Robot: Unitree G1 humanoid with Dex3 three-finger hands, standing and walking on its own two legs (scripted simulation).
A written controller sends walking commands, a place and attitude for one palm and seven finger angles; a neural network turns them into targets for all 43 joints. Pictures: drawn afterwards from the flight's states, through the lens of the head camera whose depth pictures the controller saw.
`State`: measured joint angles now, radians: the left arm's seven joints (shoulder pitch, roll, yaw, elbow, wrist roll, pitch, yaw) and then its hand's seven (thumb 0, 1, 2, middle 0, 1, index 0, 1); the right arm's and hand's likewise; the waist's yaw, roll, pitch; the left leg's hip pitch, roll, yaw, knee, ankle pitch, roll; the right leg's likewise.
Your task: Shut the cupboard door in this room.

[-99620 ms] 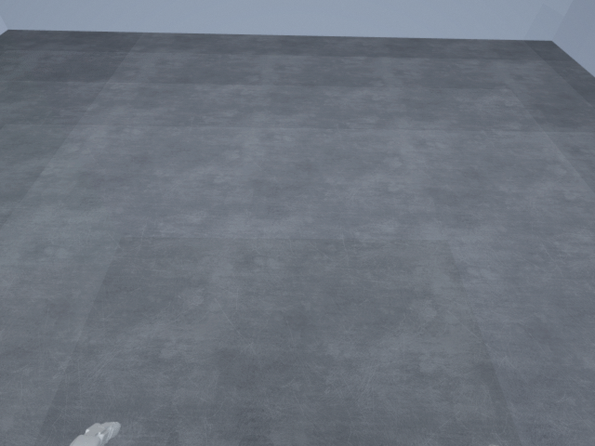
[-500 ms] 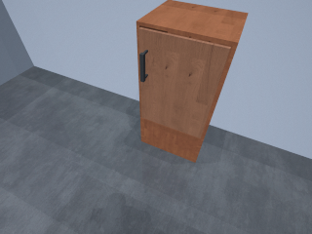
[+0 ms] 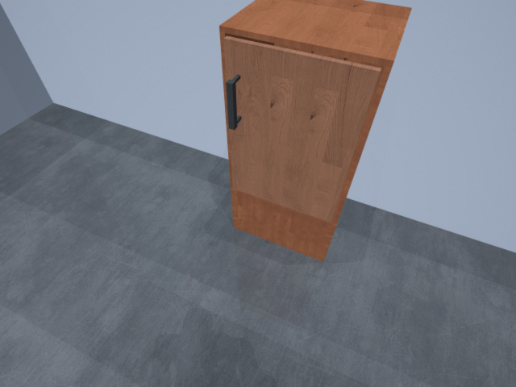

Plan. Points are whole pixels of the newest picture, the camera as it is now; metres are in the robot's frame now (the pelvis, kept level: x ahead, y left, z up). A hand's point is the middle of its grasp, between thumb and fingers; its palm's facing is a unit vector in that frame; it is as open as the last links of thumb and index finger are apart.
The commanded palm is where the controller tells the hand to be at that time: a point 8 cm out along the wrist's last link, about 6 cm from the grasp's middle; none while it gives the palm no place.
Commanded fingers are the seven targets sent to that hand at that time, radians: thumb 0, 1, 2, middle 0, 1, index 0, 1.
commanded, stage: stand and wait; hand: left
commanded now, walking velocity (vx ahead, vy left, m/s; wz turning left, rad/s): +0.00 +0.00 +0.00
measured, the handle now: (235, 102) +0.87 +0.11 -0.04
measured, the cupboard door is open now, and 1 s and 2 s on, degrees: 0 0 0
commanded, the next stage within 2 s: none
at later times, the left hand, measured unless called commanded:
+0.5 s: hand out of the picture +0.02 +0.19 -0.17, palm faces +0.02 -0.97 -0.22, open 7.4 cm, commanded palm none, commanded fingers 0.00 0.90 0.90 -0.20 -0.30 -0.20 -0.30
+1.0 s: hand out of the picture +0.05 +0.20 -0.17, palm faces +0.02 -0.97 -0.25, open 7.4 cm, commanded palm none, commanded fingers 0.00 0.90 0.90 -0.20 -0.30 -0.20 -0.30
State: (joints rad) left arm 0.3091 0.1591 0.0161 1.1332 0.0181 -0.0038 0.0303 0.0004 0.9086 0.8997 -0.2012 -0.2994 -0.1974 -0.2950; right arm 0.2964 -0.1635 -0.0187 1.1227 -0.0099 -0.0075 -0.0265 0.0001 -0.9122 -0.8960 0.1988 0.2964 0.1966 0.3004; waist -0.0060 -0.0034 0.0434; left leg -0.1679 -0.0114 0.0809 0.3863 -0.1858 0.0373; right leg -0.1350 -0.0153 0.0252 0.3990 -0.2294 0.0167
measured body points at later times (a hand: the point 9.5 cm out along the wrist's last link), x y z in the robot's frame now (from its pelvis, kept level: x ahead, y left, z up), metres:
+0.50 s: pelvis +0.01 +0.00 +0.00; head +0.03 +0.00 +0.45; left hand +0.02 +0.24 -0.16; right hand +0.04 -0.25 -0.15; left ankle +0.02 +0.09 -0.74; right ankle -0.01 -0.13 -0.74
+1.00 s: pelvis +0.03 +0.00 +0.00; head +0.04 +0.00 +0.45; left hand +0.05 +0.25 -0.15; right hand +0.06 -0.26 -0.15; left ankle +0.02 +0.09 -0.74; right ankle -0.01 -0.13 -0.74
